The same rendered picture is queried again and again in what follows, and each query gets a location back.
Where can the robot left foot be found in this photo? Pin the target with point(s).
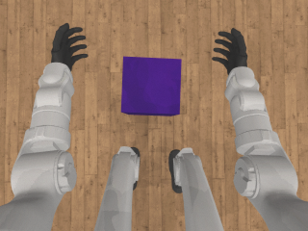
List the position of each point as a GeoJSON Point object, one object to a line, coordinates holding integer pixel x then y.
{"type": "Point", "coordinates": [138, 154]}

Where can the left robot hand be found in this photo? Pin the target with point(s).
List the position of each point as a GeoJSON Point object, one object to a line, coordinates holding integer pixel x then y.
{"type": "Point", "coordinates": [61, 51]}

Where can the robot left forearm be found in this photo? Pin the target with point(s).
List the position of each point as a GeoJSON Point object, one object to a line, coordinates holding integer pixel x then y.
{"type": "Point", "coordinates": [49, 129]}

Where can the right robot hand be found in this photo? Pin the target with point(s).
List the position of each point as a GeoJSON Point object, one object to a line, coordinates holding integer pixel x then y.
{"type": "Point", "coordinates": [236, 56]}

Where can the robot right forearm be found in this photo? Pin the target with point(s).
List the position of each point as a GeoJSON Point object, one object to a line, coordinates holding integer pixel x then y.
{"type": "Point", "coordinates": [254, 135]}

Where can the carton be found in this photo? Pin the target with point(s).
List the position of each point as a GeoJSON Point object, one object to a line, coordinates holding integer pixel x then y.
{"type": "Point", "coordinates": [151, 86]}

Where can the left robot upper arm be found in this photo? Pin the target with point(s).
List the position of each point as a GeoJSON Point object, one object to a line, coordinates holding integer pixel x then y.
{"type": "Point", "coordinates": [40, 180]}

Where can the robot right shin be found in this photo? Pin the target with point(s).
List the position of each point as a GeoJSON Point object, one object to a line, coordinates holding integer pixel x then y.
{"type": "Point", "coordinates": [183, 151]}

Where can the right robot upper arm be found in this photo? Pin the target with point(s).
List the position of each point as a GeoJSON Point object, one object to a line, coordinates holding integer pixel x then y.
{"type": "Point", "coordinates": [270, 184]}

